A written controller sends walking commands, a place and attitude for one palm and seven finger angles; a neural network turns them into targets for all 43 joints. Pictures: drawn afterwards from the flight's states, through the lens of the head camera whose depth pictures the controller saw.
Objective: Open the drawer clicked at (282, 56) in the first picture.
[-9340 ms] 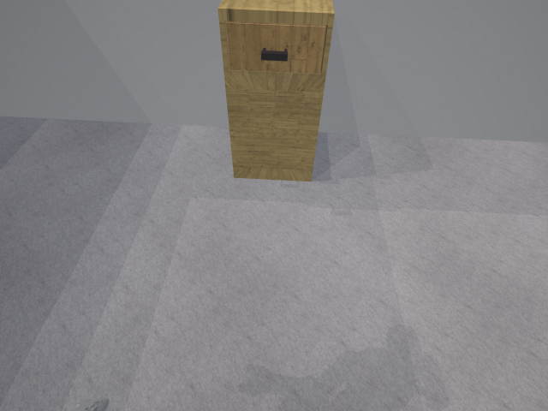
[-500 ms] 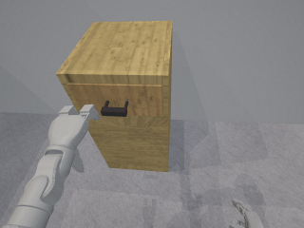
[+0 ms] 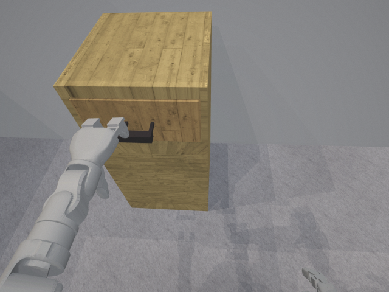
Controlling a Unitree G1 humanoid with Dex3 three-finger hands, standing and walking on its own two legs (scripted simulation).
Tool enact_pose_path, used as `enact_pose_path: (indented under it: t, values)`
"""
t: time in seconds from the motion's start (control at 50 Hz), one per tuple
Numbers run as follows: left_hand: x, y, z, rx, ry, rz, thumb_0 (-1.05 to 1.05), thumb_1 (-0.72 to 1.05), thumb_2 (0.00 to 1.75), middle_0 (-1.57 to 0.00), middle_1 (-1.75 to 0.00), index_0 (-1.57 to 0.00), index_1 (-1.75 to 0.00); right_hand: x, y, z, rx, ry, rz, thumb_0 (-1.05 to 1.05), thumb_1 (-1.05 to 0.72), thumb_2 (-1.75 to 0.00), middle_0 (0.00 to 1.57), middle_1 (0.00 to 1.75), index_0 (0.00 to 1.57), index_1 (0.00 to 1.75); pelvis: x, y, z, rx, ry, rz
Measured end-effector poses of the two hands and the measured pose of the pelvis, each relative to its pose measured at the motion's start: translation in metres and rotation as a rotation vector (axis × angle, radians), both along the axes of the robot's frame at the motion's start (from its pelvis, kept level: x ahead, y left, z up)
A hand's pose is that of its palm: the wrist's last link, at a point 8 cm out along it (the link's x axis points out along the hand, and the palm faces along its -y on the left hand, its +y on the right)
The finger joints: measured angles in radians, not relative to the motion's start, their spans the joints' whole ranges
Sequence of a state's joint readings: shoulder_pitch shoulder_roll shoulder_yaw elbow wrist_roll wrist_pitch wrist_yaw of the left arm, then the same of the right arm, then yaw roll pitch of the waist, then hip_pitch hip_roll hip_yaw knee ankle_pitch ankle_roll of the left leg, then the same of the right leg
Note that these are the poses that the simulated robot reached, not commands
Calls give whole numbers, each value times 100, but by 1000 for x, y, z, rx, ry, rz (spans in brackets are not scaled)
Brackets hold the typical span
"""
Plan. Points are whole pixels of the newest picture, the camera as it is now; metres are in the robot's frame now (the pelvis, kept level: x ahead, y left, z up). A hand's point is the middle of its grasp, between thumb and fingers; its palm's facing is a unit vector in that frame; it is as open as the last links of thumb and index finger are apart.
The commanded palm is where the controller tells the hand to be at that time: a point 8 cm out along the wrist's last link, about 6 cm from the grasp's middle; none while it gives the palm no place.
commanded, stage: move the hooked fingers above the handle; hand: left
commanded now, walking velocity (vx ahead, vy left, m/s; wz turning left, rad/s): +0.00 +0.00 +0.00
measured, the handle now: (137, 130) +0.55 +0.23 -0.06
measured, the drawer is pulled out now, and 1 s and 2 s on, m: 0.01 0.01 0.00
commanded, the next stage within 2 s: lower the fingers behind the handle in 1.86 s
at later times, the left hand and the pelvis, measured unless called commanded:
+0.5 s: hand (118, 143) +0.43 +0.23 +0.02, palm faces -0.05 -0.02 -1.00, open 13.8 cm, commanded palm +0.42 +0.24 +0.08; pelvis +0.00 +0.00 -0.01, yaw -1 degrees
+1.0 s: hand (125, 131) +0.49 +0.24 +0.00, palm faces -0.05 -0.01 -1.00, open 13.8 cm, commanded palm +0.48 +0.24 +0.05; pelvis -0.01 +0.01 -0.03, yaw -1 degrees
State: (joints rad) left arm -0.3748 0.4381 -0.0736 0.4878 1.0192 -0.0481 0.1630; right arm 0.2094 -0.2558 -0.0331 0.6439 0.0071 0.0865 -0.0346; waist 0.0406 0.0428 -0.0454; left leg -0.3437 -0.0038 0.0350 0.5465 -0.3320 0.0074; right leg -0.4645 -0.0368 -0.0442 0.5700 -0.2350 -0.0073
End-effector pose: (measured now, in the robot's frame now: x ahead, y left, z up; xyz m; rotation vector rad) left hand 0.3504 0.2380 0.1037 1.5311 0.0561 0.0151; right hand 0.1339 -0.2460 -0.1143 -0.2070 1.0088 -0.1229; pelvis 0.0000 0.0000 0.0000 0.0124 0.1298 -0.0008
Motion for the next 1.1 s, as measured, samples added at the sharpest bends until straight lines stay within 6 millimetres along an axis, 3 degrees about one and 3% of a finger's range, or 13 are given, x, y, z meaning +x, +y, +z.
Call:
enact_pose_path:
  t: [0.3, 0.62, 0.84, 1.1]
  values:
    - [41, -1, -16, 13, 12, -8, -1, -49, 30, -32, -120, -32, -120, -54, -18, -14, -29, 140, -104, 1, -91, -90, 20, 30, 20, 30, 1, 2, -6, -1, 64, -8]
    - [76, -1, -29, 20, 20, -7, 0, -49, 30, -32, -120, -32, -120, -87, -18, -21, -40, 218, -144, 1, -90, -90, 20, 30, 20, 30, -3, 5, -14, -5, 130, -14]
    - [94, -1, -38, 24, 35, -21, -1, -49, 30, -32, -120, -32, -120, -121, -19, -24, -67, 303, -170, 1, -90, -90, 20, 30, 20, 30, -7, 10, -21, -13, 174, -9]
    - [133, -1, -51, 23, 50, 14, -1, -49, 30, -32, -120, -32, -120, -162, -14, -28, -85, 407, -214, 0, -90, -90, 20, 30, 20, 30, -10, 17, -32, -21, 244, -17]
